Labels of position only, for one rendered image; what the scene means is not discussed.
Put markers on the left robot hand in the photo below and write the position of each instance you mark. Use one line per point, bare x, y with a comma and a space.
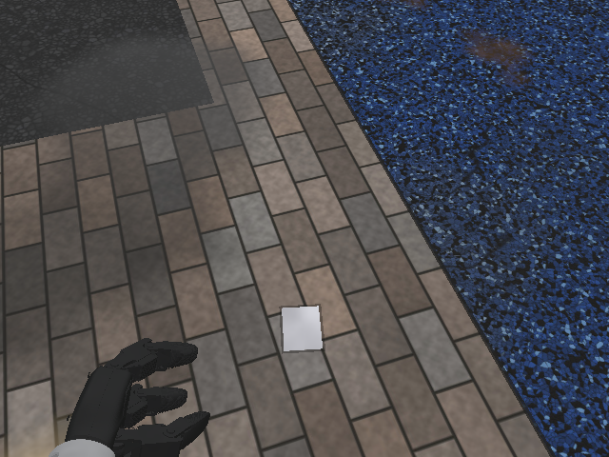
109, 403

